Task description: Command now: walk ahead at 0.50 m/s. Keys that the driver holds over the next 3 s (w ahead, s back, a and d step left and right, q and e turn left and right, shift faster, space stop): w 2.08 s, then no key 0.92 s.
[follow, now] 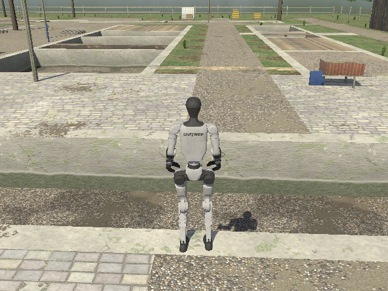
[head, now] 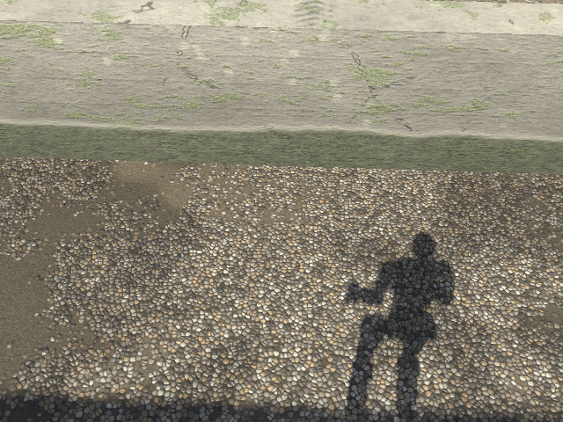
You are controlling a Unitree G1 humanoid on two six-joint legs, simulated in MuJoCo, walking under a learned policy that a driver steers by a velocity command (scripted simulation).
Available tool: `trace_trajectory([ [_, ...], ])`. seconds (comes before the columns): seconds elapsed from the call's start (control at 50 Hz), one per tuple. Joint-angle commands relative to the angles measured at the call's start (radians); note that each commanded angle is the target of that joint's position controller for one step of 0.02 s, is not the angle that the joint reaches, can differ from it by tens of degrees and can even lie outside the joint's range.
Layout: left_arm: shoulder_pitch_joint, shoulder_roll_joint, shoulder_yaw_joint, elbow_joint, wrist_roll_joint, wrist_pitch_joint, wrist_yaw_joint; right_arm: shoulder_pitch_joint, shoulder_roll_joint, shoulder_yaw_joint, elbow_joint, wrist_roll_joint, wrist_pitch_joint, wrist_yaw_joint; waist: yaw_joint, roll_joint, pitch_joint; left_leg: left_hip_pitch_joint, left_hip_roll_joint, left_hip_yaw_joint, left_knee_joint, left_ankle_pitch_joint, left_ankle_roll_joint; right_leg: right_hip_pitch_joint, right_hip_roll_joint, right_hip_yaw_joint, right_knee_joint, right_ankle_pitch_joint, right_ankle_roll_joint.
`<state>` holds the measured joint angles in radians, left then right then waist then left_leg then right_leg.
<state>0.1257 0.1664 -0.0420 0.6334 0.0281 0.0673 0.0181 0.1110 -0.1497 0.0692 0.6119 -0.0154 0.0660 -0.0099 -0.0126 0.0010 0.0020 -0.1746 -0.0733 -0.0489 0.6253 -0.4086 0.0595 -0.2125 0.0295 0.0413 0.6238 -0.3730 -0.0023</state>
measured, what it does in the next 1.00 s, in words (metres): stands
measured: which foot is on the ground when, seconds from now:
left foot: down 0.00-1.00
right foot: down 0.00-1.00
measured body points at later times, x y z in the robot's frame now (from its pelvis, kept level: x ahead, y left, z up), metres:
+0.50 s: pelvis +0.00 +0.00 +0.00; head -0.01 +0.01 +0.45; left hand +0.19 +0.20 -0.09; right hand +0.19 -0.20 -0.08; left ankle -0.05 +0.09 -0.72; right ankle -0.02 -0.12 -0.72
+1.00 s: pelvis +0.00 +0.00 +0.00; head -0.01 +0.01 +0.45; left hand +0.19 +0.20 -0.09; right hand +0.19 -0.19 -0.08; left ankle -0.05 +0.09 -0.72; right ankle -0.02 -0.12 -0.72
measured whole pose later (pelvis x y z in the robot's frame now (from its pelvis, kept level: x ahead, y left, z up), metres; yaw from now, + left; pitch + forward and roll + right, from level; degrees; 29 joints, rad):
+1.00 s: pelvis +0.00 +0.00 +0.00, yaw -1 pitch -2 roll -1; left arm 0.12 0.16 -0.04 0.63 0.03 0.07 0.02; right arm 0.12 -0.15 0.07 0.60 -0.02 0.07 -0.01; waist -0.01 0.00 0.00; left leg -0.18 -0.07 -0.03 0.63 -0.42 0.06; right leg -0.22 0.03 0.05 0.63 -0.38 0.00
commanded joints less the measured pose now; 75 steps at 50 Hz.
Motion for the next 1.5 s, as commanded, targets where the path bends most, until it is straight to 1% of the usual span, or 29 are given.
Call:
trace_trajectory([
  [0.02, -0.074, 0.066, 0.017, -0.086, 0.001, -0.018, 0.002, -0.087, -0.068, -0.019, -0.091, 0.002, -0.015, -0.004, 0.003, 0.016, -0.058, -0.080, 0.088, -0.087, -0.119, 0.336, 0.016, 0.088, -0.035, 0.036, -0.046, 0.268, -0.032],
  [0.04, -0.119, 0.077, 0.019, -0.110, -0.006, -0.009, 0.000, -0.130, -0.060, -0.016, -0.116, -0.009, -0.019, 0.009, -0.012, 0.006, -0.015, -0.096, 0.087, -0.045, -0.079, 0.465, 0.010, 0.050, -0.054, 0.049, -0.034, 0.458, -0.029],
  [0.06, -0.067, 0.069, 0.021, -0.084, 0.002, -0.015, 0.003, -0.059, -0.063, -0.019, -0.086, -0.002, -0.019, -0.001, -0.003, 0.006, -0.110, -0.064, 0.085, -0.077, -0.108, 0.349, 0.012, 0.115, -0.039, 0.039, -0.036, 0.299, -0.034],
  [0.16, -0.120, 0.076, 0.018, -0.109, -0.007, -0.009, -0.001, -0.129, -0.059, -0.015, -0.118, -0.010, -0.019, 0.010, -0.013, 0.009, -0.013, -0.100, 0.087, -0.044, -0.078, 0.461, 0.011, 0.047, -0.054, 0.049, -0.033, 0.457, -0.028],
  [0.18, -0.067, 0.069, 0.020, -0.084, 0.002, -0.016, 0.003, -0.056, -0.063, -0.019, -0.087, -0.002, -0.020, -0.001, -0.003, 0.006, -0.113, -0.063, 0.085, -0.076, -0.107, 0.346, 0.012, 0.115, -0.039, 0.041, -0.035, 0.300, -0.034],
  [0.26, -0.121, 0.076, 0.019, -0.110, -0.006, -0.009, 0.000, -0.128, -0.059, -0.015, -0.119, -0.010, -0.020, 0.009, -0.012, 0.006, -0.015, -0.098, 0.088, -0.043, -0.078, 0.462, 0.011, 0.047, -0.053, 0.050, -0.032, 0.457, -0.029],
  [0.28, -0.069, 0.068, 0.020, -0.084, 0.002, -0.015, 0.003, -0.056, -0.062, -0.018, -0.088, -0.002, -0.020, -0.001, -0.004, 0.007, -0.111, -0.065, 0.086, -0.074, -0.107, 0.346, 0.012, 0.113, -0.038, 0.040, -0.034, 0.297, -0.034],
  [0.38, -0.121, 0.075, 0.018, -0.109, -0.006, -0.009, -0.001, -0.126, -0.058, -0.015, -0.120, -0.010, -0.020, 0.010, -0.013, 0.009, -0.013, -0.101, 0.089, -0.041, -0.077, 0.459, 0.011, 0.045, -0.053, 0.051, -0.031, 0.458, -0.028],
  [0.4, -0.067, 0.068, 0.020, -0.083, 0.002, -0.016, 0.003, -0.053, -0.062, -0.018, -0.089, -0.002, -0.021, 0.000, -0.004, 0.006, -0.114, -0.063, 0.087, -0.072, -0.106, 0.345, 0.012, 0.114, -0.038, 0.042, -0.033, 0.300, -0.034],
  [0.48, -0.122, 0.076, 0.018, -0.110, -0.006, -0.009, 0.000, -0.126, -0.058, -0.015, -0.121, -0.010, -0.021, 0.010, -0.013, 0.006, -0.015, -0.098, 0.090, -0.039, -0.077, 0.462, 0.011, 0.045, -0.052, 0.051, -0.030, 0.458, -0.028],
  [0.5, -0.069, 0.068, 0.020, -0.084, 0.002, -0.015, 0.003, -0.053, -0.061, -0.018, -0.090, -0.002, -0.021, -0.001, -0.004, 0.007, -0.112, -0.065, 0.088, -0.071, -0.105, 0.347, 0.012, 0.111, -0.037, 0.042, -0.032, 0.299, -0.033],
  [0.58, -0.122, 0.075, 0.018, -0.110, -0.005, -0.008, -0.001, -0.125, -0.057, -0.015, -0.122, -0.010, -0.021, 0.010, -0.012, 0.007, -0.016, -0.098, 0.090, -0.038, -0.076, 0.463, 0.011, 0.044, -0.051, 0.051, -0.029, 0.457, -0.028],
  [0.6, -0.070, 0.068, 0.019, -0.084, 0.002, -0.015, 0.003, -0.052, -0.061, -0.018, -0.091, -0.002, -0.021, -0.001, -0.004, 0.007, -0.112, -0.065, 0.089, -0.069, -0.105, 0.347, 0.012, 0.110, -0.036, 0.042, -0.031, 0.298, -0.033],
  [0.68, -0.123, 0.075, 0.018, -0.110, -0.005, -0.008, -0.001, -0.124, -0.057, -0.014, -0.123, -0.010, -0.022, 0.010, -0.012, 0.008, -0.015, -0.099, 0.091, -0.037, -0.076, 0.462, 0.011, 0.043, -0.051, 0.052, -0.028, 0.456, -0.028],
  [0.7, -0.070, 0.067, 0.019, -0.084, 0.002, -0.014, 0.003, -0.050, -0.061, -0.018, -0.091, -0.002, -0.022, 0.000, -0.004, 0.008, -0.112, -0.066, 0.090, -0.068, -0.104, 0.347, 0.012, 0.109, -0.036, 0.043, -0.030, 0.297, -0.033],
  [0.78, -0.124, 0.075, 0.018, -0.110, -0.005, -0.008, -0.001, -0.122, -0.057, -0.014, -0.123, -0.010, -0.022, 0.010, -0.012, 0.008, -0.015, -0.099, 0.092, -0.036, -0.075, 0.462, 0.011, 0.042, -0.050, 0.052, -0.028, 0.456, -0.028],
  [0.82, -0.067, 0.066, 0.020, -0.085, 0.003, -0.013, 0.003, -0.038, -0.060, -0.017, -0.088, -0.001, -0.027, 0.001, -0.003, 0.004, -0.137, -0.059, 0.089, -0.064, -0.099, 0.352, 0.010, 0.121, -0.035, 0.042, -0.027, 0.307, -0.032],
  [0.96, -0.081, 0.063, 0.016, -0.086, 0.001, -0.017, 0.000, -0.073, -0.064, -0.018, -0.100, 0.001, -0.017, -0.002, 0.002, 0.020, -0.049, -0.090, 0.094, -0.075, -0.120, 0.321, 0.017, 0.074, -0.030, 0.042, -0.040, 0.256, -0.029],
  [1.02, -0.115, 0.077, 0.020, -0.104, -0.001, -0.007, -0.001, -0.089, -0.052, -0.016, -0.117, -0.018, -0.029, 0.014, -0.021, -0.003, -0.071, -0.079, 0.090, -0.027, -0.065, 0.464, 0.008, 0.069, -0.057, 0.061, -0.018, 0.499, -0.033],
  [1.06, -0.077, 0.060, 0.016, -0.088, 0.001, -0.016, 0.003, -0.059, -0.063, -0.017, -0.095, 0.003, -0.025, -0.002, 0.002, 0.011, -0.086, -0.077, 0.092, -0.066, -0.109, 0.337, 0.012, 0.094, -0.031, 0.041, -0.035, 0.280, -0.030],
  [1.18, -0.122, 0.074, 0.016, -0.108, -0.005, -0.008, -0.002, -0.115, -0.055, -0.014, -0.126, -0.012, -0.023, 0.010, -0.013, 0.011, -0.015, -0.101, 0.093, -0.030, -0.074, 0.456, 0.012, 0.037, -0.049, 0.055, -0.026, 0.457, -0.027],
  [1.2, -0.069, 0.067, 0.019, -0.082, 0.002, -0.015, 0.002, -0.040, -0.059, -0.018, -0.094, -0.003, -0.024, 0.000, -0.005, 0.007, -0.116, -0.063, 0.092, -0.060, -0.103, 0.342, 0.013, 0.107, -0.034, 0.047, -0.028, 0.299, -0.033],
  [1.26, -0.124, 0.073, 0.017, -0.108, -0.004, -0.008, 0.000, -0.116, -0.055, -0.014, -0.125, -0.011, -0.025, 0.010, -0.013, 0.007, -0.021, -0.096, 0.094, -0.029, -0.071, 0.462, 0.012, 0.040, -0.049, 0.056, -0.025, 0.463, -0.029],
  [1.28, -0.072, 0.067, 0.019, -0.083, 0.003, -0.014, 0.003, -0.042, -0.060, -0.018, -0.095, -0.002, -0.024, -0.001, -0.005, 0.006, -0.116, -0.062, 0.094, -0.059, -0.101, 0.350, 0.012, 0.106, -0.032, 0.046, -0.026, 0.299, -0.033],
  [1.36, -0.125, 0.074, 0.017, -0.110, -0.004, -0.006, -0.001, -0.115, -0.055, -0.014, -0.126, -0.011, -0.023, 0.010, -0.013, 0.010, -0.016, -0.099, 0.095, -0.027, -0.072, 0.463, 0.011, 0.036, -0.046, 0.055, -0.023, 0.456, -0.027],
  [1.38, -0.072, 0.066, 0.018, -0.082, 0.003, -0.013, 0.003, -0.041, -0.059, -0.017, -0.095, -0.002, -0.023, 0.000, -0.005, 0.009, -0.113, -0.065, 0.094, -0.057, -0.101, 0.347, 0.013, 0.103, -0.032, 0.046, -0.025, 0.296, -0.032],
  [1.44, -0.125, 0.073, 0.016, -0.109, -0.004, -0.006, -0.001, -0.114, -0.055, -0.014, -0.126, -0.011, -0.025, 0.010, -0.012, 0.010, -0.022, -0.096, 0.096, -0.027, -0.070, 0.463, 0.012, 0.038, -0.047, 0.056, -0.023, 0.459, -0.028],
  [1.46, -0.073, 0.067, 0.019, -0.083, 0.003, -0.013, 0.003, -0.040, -0.059, -0.017, -0.096, -0.002, -0.025, -0.001, -0.004, 0.007, -0.116, -0.062, 0.096, -0.057, -0.100, 0.350, 0.012, 0.104, -0.031, 0.047, -0.025, 0.296, -0.032],
  [1.5, -0.082, 0.061, 0.015, -0.087, 0.002, -0.014, 0.002, -0.064, -0.063, -0.017, -0.101, 0.002, -0.021, -0.003, 0.003, 0.020, -0.063, -0.084, 0.098, -0.064, -0.112, 0.333, 0.015, 0.076, -0.027, 0.044, -0.035, 0.262, -0.029],
])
